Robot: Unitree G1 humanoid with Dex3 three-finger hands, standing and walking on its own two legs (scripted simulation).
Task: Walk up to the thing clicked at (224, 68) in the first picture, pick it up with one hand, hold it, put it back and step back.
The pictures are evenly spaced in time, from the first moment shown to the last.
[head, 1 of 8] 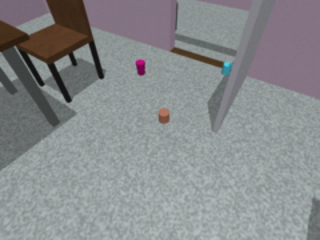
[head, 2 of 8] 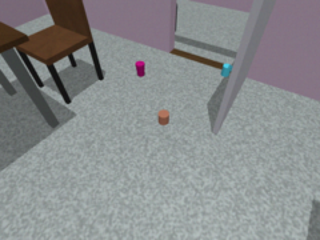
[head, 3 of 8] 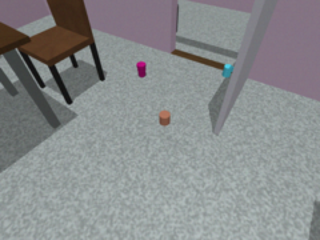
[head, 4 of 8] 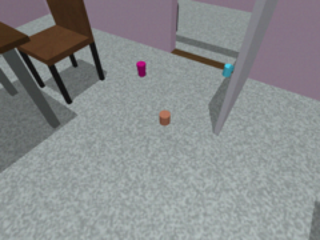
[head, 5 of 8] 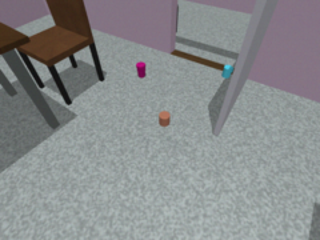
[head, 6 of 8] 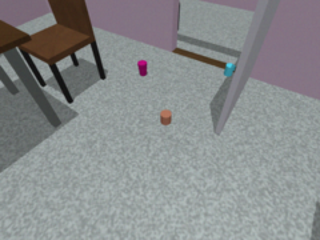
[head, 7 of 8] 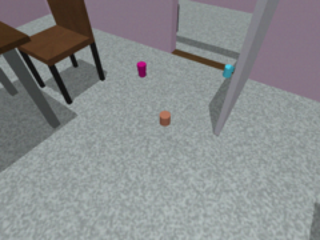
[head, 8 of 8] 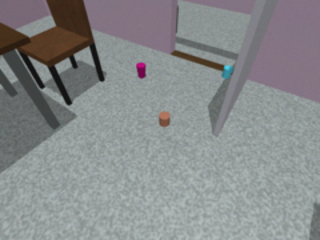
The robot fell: no
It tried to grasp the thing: no
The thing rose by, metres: 0.00
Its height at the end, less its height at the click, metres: +0.00
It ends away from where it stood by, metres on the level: 0.00
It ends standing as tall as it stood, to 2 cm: yes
